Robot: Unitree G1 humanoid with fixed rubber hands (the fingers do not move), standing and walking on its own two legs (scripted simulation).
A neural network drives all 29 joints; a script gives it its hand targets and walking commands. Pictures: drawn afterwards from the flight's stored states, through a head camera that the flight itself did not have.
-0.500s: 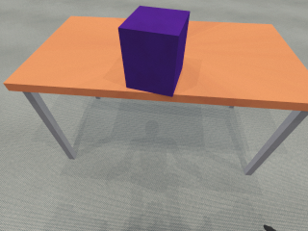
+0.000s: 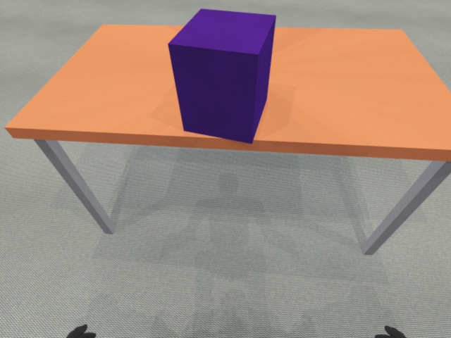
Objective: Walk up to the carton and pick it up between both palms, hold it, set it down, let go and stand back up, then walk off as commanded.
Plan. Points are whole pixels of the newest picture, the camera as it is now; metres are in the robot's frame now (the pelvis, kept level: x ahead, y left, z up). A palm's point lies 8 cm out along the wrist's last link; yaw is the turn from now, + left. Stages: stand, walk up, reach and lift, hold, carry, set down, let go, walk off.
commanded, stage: stand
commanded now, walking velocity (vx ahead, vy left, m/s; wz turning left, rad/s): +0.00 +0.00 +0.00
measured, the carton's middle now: (226, 77) +0.72 +0.01 +0.08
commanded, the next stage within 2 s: none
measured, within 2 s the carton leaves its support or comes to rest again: neither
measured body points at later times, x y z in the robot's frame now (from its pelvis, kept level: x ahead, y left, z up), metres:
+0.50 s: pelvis -0.02 +0.01 +0.01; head -0.01 +0.01 +0.46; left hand +0.09 +0.32 -0.10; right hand +0.06 -0.30 -0.12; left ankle +0.01 +0.14 -0.74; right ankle +0.01 -0.12 -0.74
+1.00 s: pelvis -0.02 +0.01 +0.01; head -0.02 +0.01 +0.46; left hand +0.08 +0.31 -0.10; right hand +0.06 -0.30 -0.12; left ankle +0.01 +0.14 -0.74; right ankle +0.01 -0.12 -0.74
